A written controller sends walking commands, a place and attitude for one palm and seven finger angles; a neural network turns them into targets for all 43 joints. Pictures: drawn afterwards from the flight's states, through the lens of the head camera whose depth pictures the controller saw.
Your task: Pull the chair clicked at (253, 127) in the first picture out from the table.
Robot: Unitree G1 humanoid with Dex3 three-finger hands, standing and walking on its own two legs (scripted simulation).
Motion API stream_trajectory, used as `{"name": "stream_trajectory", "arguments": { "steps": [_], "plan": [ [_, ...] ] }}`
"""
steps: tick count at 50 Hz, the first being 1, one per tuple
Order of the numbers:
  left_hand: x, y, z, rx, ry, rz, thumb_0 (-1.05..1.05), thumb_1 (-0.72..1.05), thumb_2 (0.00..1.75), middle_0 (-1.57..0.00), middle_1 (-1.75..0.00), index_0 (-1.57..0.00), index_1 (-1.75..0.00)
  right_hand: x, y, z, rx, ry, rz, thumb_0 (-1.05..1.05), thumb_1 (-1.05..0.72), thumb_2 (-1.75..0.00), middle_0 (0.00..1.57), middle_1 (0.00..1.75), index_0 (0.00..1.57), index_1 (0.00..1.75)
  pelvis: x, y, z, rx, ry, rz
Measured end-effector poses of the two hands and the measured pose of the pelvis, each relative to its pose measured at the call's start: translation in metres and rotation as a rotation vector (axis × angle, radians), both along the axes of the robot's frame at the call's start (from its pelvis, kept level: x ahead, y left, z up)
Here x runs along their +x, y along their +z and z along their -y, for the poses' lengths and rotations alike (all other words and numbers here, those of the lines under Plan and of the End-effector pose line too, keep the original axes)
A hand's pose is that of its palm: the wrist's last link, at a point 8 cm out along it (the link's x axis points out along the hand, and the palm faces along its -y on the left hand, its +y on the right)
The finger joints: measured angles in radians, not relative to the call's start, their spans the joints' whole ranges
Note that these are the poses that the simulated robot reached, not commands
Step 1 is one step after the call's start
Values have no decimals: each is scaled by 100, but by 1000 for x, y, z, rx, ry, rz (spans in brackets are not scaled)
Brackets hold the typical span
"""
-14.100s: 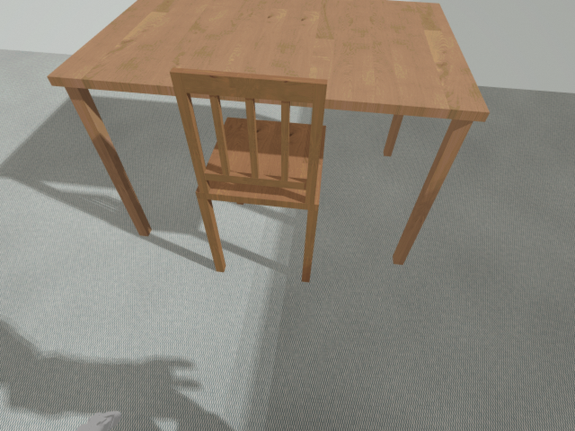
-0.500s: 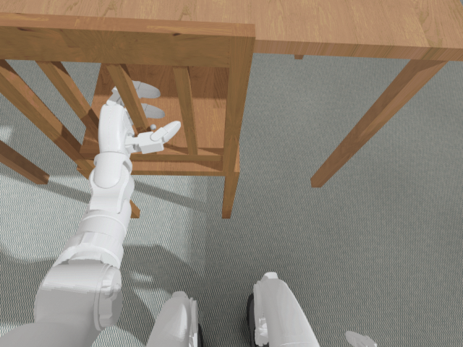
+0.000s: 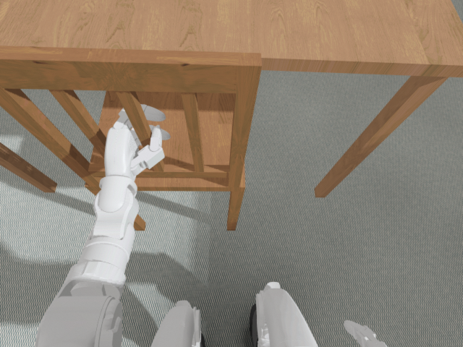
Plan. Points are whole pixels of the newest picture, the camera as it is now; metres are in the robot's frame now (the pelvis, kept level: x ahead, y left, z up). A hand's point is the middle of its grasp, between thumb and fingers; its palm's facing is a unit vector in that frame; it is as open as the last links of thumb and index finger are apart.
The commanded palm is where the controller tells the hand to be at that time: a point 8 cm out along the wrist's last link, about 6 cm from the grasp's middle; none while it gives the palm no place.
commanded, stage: hook a spindle and tug to test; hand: left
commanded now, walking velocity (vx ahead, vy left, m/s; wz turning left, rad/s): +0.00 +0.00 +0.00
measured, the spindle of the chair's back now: (145, 136) +0.47 +0.13 +0.01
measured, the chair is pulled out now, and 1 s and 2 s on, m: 0.01 0.08 0.21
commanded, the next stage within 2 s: step backward, pulling the chair out in 0.28 s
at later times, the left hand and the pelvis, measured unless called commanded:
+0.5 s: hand (156, 158) +0.42 +0.11 +0.02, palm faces -0.06 -0.99 -0.14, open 5.1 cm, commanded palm +0.40 +0.16 +0.01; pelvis +0.00 +0.01 +0.04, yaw +1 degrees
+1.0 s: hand (160, 180) +0.38 +0.10 +0.03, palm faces -0.08 -0.99 -0.12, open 5.0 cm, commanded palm +0.36 +0.15 +0.03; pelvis -0.01 +0.01 +0.09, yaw -3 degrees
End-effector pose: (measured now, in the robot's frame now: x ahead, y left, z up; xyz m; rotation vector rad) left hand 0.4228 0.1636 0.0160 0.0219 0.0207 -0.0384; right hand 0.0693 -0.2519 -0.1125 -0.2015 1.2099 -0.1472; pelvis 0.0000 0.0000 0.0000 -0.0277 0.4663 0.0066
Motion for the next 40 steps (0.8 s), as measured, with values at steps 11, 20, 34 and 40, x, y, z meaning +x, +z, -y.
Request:
{"name": "stream_trajectory", "arguments": {
  "steps": [11,20,34,40],
  "plan": [
    [-12,0,0,-5,-12,2,2,78,82,-45,-145,-44,-145,22,3,-5,10,15,44,1,-90,-90,20,30,20,30,6,2,-2,1,-1,4],
    [-20,0,0,-5,-9,0,2,78,82,-45,-145,-43,-145,30,2,-8,12,24,65,1,-90,-90,20,30,20,30,6,2,-3,-1,3,8],
    [-25,30,4,101,17,-412,4,77,80,-33,-120,-48,-145,5,85,-12,-73,-132,-22,1,-90,-90,20,30,20,30,16,84,-11,6,-9,193],
    [-32,32,6,121,-22,-439,4,76,79,-32,-120,-49,-145,-16,99,1,-130,-164,-43,1,-90,-90,20,30,20,30,11,92,-14,-4,-22,236]
  ]
}}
